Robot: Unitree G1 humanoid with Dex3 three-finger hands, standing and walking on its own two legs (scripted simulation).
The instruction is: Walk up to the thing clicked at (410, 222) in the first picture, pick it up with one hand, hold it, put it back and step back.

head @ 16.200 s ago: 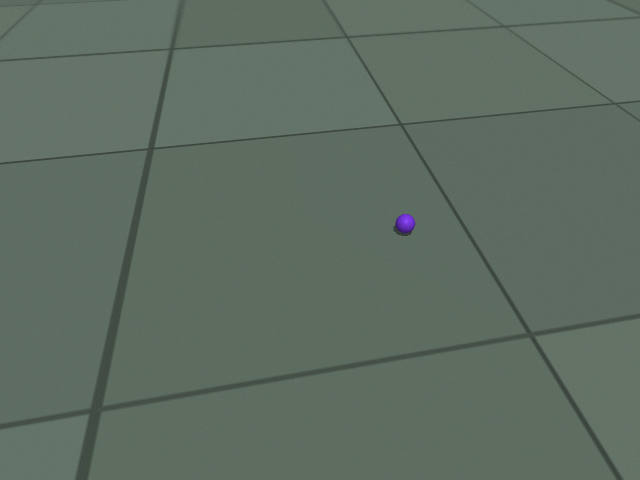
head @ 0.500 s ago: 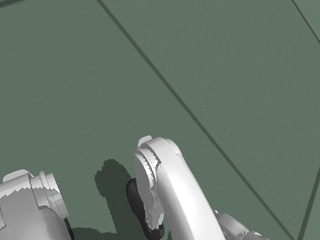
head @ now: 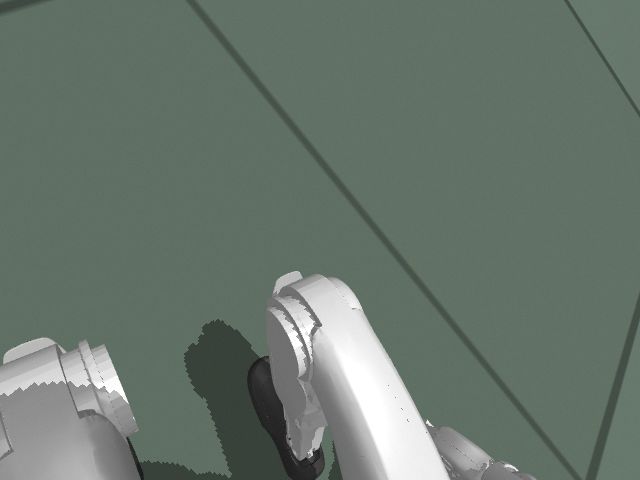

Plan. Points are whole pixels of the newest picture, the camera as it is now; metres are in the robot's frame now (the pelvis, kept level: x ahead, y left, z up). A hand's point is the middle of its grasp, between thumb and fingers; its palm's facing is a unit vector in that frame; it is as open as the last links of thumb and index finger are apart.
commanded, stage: close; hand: left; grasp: from above
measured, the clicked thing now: out of the picture +0.41 +0.34 -0.26
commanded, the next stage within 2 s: settle in 0.76 s
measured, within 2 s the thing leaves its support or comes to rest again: leaves its support in 1.16 s
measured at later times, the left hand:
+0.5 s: hand out of the picture +0.40 +0.33 -0.24, palm faces -0.41 -0.20 -0.89, open 10.3 cm
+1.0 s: hand out of the picture +0.40 +0.33 -0.24, palm faces -0.41 -0.19 -0.89, open 10.2 cm
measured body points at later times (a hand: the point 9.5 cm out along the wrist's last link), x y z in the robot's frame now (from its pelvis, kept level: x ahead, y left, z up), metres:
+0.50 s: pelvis +0.00 +0.00 +0.00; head +0.24 +0.14 +0.35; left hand +0.41 +0.34 -0.19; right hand +0.09 -0.24 -0.07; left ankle +0.07 +0.13 -0.26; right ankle +0.11 -0.11 -0.26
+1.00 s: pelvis +0.00 +0.00 +0.00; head +0.24 +0.14 +0.35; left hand +0.42 +0.34 -0.19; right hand +0.09 -0.24 -0.07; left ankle +0.07 +0.13 -0.26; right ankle +0.11 -0.11 -0.26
